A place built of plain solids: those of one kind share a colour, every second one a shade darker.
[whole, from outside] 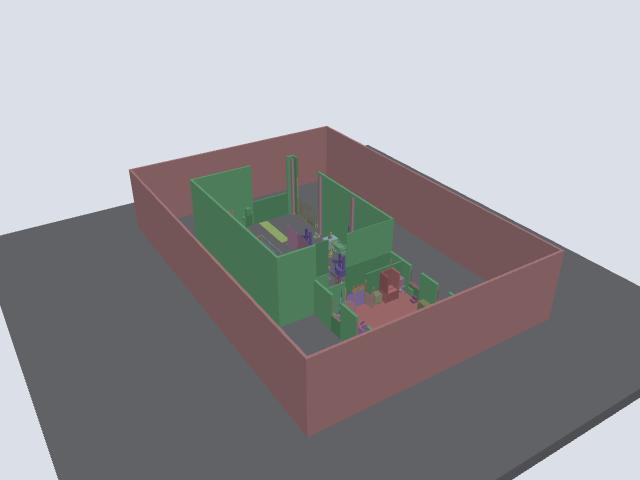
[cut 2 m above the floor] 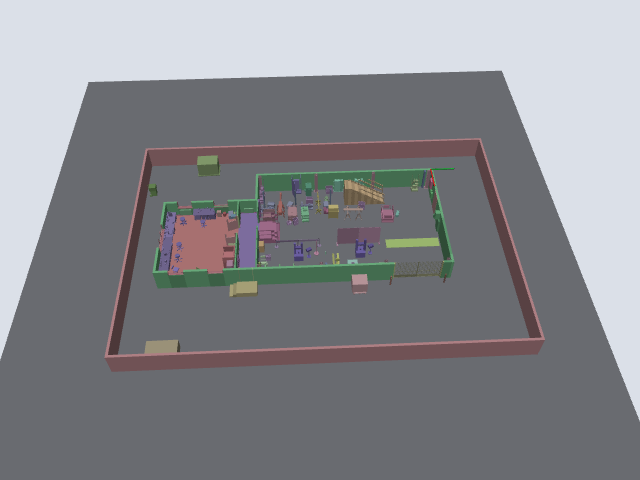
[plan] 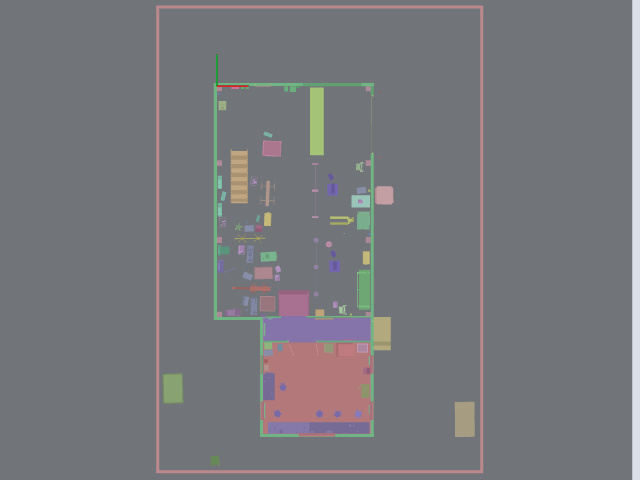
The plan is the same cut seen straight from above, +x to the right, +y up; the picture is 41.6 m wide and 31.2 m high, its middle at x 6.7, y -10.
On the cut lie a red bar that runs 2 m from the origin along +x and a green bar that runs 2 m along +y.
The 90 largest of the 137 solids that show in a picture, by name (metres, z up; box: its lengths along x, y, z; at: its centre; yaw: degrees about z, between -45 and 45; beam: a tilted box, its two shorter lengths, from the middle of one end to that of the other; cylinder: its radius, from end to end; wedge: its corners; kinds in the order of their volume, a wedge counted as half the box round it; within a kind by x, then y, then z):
{
 "yard_bound_1": {"box": [0.2, 30.41, 6.03], "at": [-3.85, -9.96, 2.96]},
 "yard_bound_2": {"box": [21.26, 0.2, 6.03], "at": [6.69, -25.07, 2.96]},
 "yard_bound_3": {"box": [21.26, 0.2, 6.03], "at": [6.69, 5.14, 2.96]},
 "yard_bound_4": {"box": [0.2, 30.41, 6.02], "at": [17.22, -9.96, 2.96]},
 "wall_1": {"box": [0.2, 15.4, 6.05], "at": [-0.1, -7.5, 2.98]},
 "wall_2": {"box": [3.2, 0.2, 6.05], "at": [1.4, -15.1, 2.98]},
 "wall_3": {"box": [5.81, 0.2, 6.05], "at": [2.7, 0.1, 2.98]},
 "wall_4": {"box": [0.2, 1.11, 3.16], "at": [2.9, -22.25, 1.53]},
 "wall_5": {"box": [0.2, 1.81, 3.16], "at": [2.9, -19.6, 1.53]},
 "wall_6": {"box": [0.2, 1.21, 1.46], "at": [2.9, -18.1, 0.68]},
 "wall_7": {"box": [0.2, 0.91, 3.16], "at": [2.9, -17.05, 1.53]},
 "wall_8": {"box": [0.2, 1.6, 3.16], "at": [2.9, -15.8, 1.53]},
 "wall_9": {"box": [1.26, 0.06, 6.05], "at": [3.57, -14.97, 2.98]},
 "wall_10": {"box": [1.2, 0.06, 3.16], "at": [3.6, -15.03, 1.53]},
 "wall_11": {"box": [1.6, 0.06, 3.16], "at": [3.8, -16.63, 1.53]},
 "wall_12": {"box": [2.51, 0.2, 3.16], "at": [4.05, -22.7, 1.53]},
 "wall_13": {"box": [3.81, 0.2, 2.35], "at": [7.5, 0.1, 1.12]},
 "wall_14": {"box": [4.2, 0.06, 3.16], "at": [7.9, -15.03, 1.53]},
 "wall_15": {"box": [4.2, 0.06, 6.05], "at": [7.9, -14.97, 2.98]},
 "wall_16": {"box": [3.5, 0.06, 3.16], "at": [8.25, -16.63, 1.53]},
 "wall_17": {"box": [3.5, 0.06, 3.16], "at": [8.25, -16.57, 1.53]},
 "wall_18": {"box": [2.51, 0.2, 3.16], "at": [8.95, -22.7, 1.53]},
 "wall_19": {"box": [0.81, 0.2, 6.05], "at": [9.8, 0.1, 2.98]},
 "wall_20": {"box": [0.2, 1.11, 3.16], "at": [10.1, -22.25, 1.53]},
 "wall_21": {"box": [0.2, 1.21, 1.66], "at": [10.1, -21.1, 0.78]},
 "wall_22": {"box": [0.2, 1.81, 3.16], "at": [10.1, -19.6, 1.53]},
 "wall_23": {"box": [0.2, 1.21, 1.66], "at": [10.1, -18.1, 0.78]},
 "wall_24": {"box": [0.2, 0.91, 3.16], "at": [10.1, -17.05, 1.53]},
 "wall_25": {"box": [0.2, 1.6, 3.16], "at": [10.1, -15.8, 1.53]},
 "wall_26": {"box": [0.2, 10.61, 6.05], "at": [10.1, -9.7, 2.98]},
 "wall_27": {"box": [0.2, 0.81, 6.05], "at": [10.1, -0.2, 2.98]},
 "raised_floor_lab_1": {"box": [7.13, 6.13, 0.56], "at": [6.5, -19.6, 0.23]},
 "raised_floor_corridor_1": {"box": [7.13, 1.73, 0.56], "at": [6.5, -15.8, 0.23]},
 "beyond_oil_tank_1": {"box": [1.32, 1.96, 0.13], "at": [-2.86, -19.66, 0.01], "yaw": 1.4},
 "beyond_oil_tank_2": {"box": [1.17, 1.7, 1.35], "at": [-2.86, -19.66, 0.62], "yaw": 1.4},
 "beyond_oil_tank_3": {"box": [1.16, 1.8, 1.4], "at": [-2.86, -19.66, 0.64], "yaw": 1.4},
 "beyond_pallets_1": {"box": [1.28, 2.28, 0.94], "at": [16.11, -21.66, 0.46], "yaw": 0.5},
 "door_landing_1": {"box": [2.0, 1.1, 0.56], "at": [5.0, -14.39, 0.23]},
 "door_landing_2": {"box": [2.0, 0.32, 0.39], "at": [5.0, -13.7, 0.14]},
 "door_landing_3": {"box": [2.0, 0.32, 0.22], "at": [5.0, -13.4, 0.06]},
 "fume_cupboard_1": {"box": [0.13, 0.95, 1.5], "at": [7.82, -17.14, 2.16]},
 "fume_cupboard_2": {"box": [0.6, 0.89, 0.77], "at": [8.06, -17.16, 0.99]},
 "fume_cupboard_3": {"box": [0.94, 0.11, 1.5], "at": [8.36, -16.72, 2.16]},
 "fume_cupboard_4": {"box": [0.6, 0.89, 0.77], "at": [8.66, -17.16, 0.99]},
 "fume_cupboard_5": {"box": [0.13, 0.95, 1.5], "at": [8.89, -17.14, 2.16]},
 "beyond_tote_tank_1": {"box": [0.98, 1.18, 1.02], "at": [10.88, -7.1, 0.63], "yaw": -0.3},
 "yard_step_1": {"box": [1.1, 0.28, 0.33], "at": [10.75, -16.74, 0.16]},
 "yard_step_2": {"box": [1.1, 1.6, 0.5], "at": [10.75, -15.8, 0.24]},
 "crate_1": {"box": [1.2, 0.8, 0.95], "at": [9.35, -7.49, 0.42]},
 "test_machine_1": {"box": [0.7, 0.75, 0.65], "at": [7.53, -6.72, 0.28]},
 "test_machine_2": {"box": [0.7, 0.75, 0.65], "at": [7.65, -11.72, 0.28]},
 "roll_cab_1": {"box": [0.42, 0.83, 0.41], "at": [3.28, -8.67, 1.06], "yaw": -2.5},
 "roll_cab_2": {"box": [0.46, 0.85, 0.74], "at": [3.3, -8.67, 0.48], "yaw": -2.5},
 "roll_cab_3": {"box": [0.42, 0.83, 0.44], "at": [9.73, -11.16, 1.09]},
 "specimen_stillage_1": {"box": [1.1, 0.7, 0.48], "at": [3.04, -12.14, 0.35], "yaw": 0.8},
 "specimen_stillage_2": {"box": [0.9, 0.9, 0.15], "at": [3.29, -14.14, 0.13], "yaw": -0.7},
 "stillage_1": {"box": [1.08, 0.88, 0.47], "at": [3.58, -4.06, 0.18], "yaw": -2.9},
 "carton_1": {"box": [0.6, 0.4, 0.45], "at": [2.0, -12.35, 0.17], "yaw": -24.1},
 "carton_2": {"box": [0.6, 0.4, 0.45], "at": [2.1, -9.25, 0.17], "yaw": 3.5},
 "carton_3": {"box": [0.6, 0.4, 0.45], "at": [3.34, -17.33, 0.69], "yaw": 6.3},
 "carton_4": {"box": [0.6, 0.4, 0.45], "at": [9.4, -6.78, 0.17], "yaw": 7.3},
 "stair_openriser_1": {"box": [1.1, 0.3, 0.18], "at": [1.45, -6.05, 1.14]},
 "stair_openriser_2": {"box": [1.1, 0.3, 0.18], "at": [1.45, -5.77, 0.96]},
 "stair_openriser_3": {"box": [1.1, 0.3, 0.18], "at": [1.45, -5.49, 0.79]},
 "stair_openriser_4": {"box": [1.1, 0.3, 0.18], "at": [1.45, -5.21, 0.61]},
 "stair_openriser_5": {"box": [1.1, 0.3, 0.18], "at": [1.45, -4.93, 0.43]},
 "stair_openriser_6": {"box": [1.1, 0.3, 0.18], "at": [1.45, -4.65, 0.26]},
 "stair_openriser_7": {"box": [1.1, 0.3, 0.23], "at": [1.45, -4.37, 0.06]},
 "wheelie_bin_1": {"box": [0.62, 0.51, 1.12], "at": [0.52, -10.68, 0.51]},
 "lab_bench_1": {"box": [2.7, 0.75, 0.08], "at": [4.67, -22.22, 1.22]},
 "lab_bench_2": {"box": [0.5, 0.53, 0.68], "at": [7.48, -22.18, 0.95]},
 "safety_cabinet_1": {"box": [0.55, 0.9, 0.66], "at": [9.65, -19.82, 0.88]},
 "lab_fridge_1": {"box": [0.56, 0.58, 0.87], "at": [7.27, -17.01, 0.9]},
 "trench_plates_1": {"box": [0.9, 4.41, 0.07], "at": [6.5, -2.29, -0.02]},
 "bar_rack_1": {"box": [0.71, 2.6, 0.12], "at": [9.59, -13.23, 0.92]},
 "boiler_1": {"box": [0.4, 0.38, 0.7], "at": [4.94, -0.19, 1.62]},
 "boiler_2": {"box": [0.68, 0.11, 1.32], "at": [5.06, -0.06, 0.61]},
 "wash_basin_1": {"box": [0.56, 0.42, 0.87], "at": [6.69, -14.73, 0.39]},
 "drying_oven_1": {"box": [0.59, 0.47, 0.72], "at": [9.46, -17.02, 1.57]},
 "waste_skip_1": {"box": [0.7, 1.1, 0.2], "at": [9.56, -8.74, 0.5]},
 "pump_set_1": {"box": [0.41, 1.11, 0.15], "at": [2.16, -10.92, 0.02], "yaw": -3.6},
 "pump_set_2": {"box": [0.41, 1.11, 0.15], "at": [2.41, -14.32, 0.02]},
 "beyond_wheeled_bin_1": {"box": [0.53, 0.6, 0.4], "at": [-0.13, -24.32, 0.82], "yaw": 3.1},
 "hydraulic_cylinder_1": {"box": [1.33, 0.29, 0.32], "at": [2.82, -13.16, 0.79], "yaw": -1.3},
 "door_leaf_1": {"box": [1.0, 0.044, 2.15], "at": [3.0, 0.0, 1.02]},
 "downpipe_1": {"box": [0.21, 0.14, 3.05], "at": [0.11, -0.51, 1.49]},
 "box_cardboard_1": {"box": [0.52, 0.43, 0.36], "at": [3.33, -16.89, 0.64], "yaw": 3.2},
 "control_cabinet_1": {"box": [0.15, 0.49, 1.05], "at": [0.13, -11.72, 0.92]},
 "instrument_trolley_1": {"box": [1.02, 0.6, 0.1], "at": [3.36, -11.08, 0.87], "yaw": 3.9},
 "radiator_1": {"box": [0.1, 1.0, 0.6], "at": [3.09, -21.1, 0.96]}
}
